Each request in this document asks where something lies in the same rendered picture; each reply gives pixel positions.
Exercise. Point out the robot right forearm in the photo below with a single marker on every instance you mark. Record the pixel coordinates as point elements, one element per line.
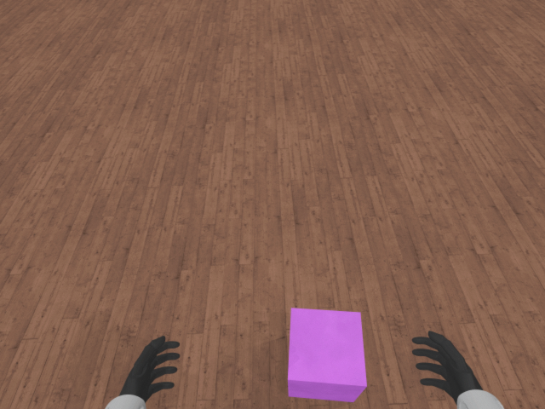
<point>478,399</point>

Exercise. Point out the left robot hand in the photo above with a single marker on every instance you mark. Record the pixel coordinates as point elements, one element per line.
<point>143,373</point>

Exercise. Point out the carton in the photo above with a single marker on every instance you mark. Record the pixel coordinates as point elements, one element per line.
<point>326,356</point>

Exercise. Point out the right robot hand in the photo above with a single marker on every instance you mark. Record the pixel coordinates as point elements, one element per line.
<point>454,369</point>

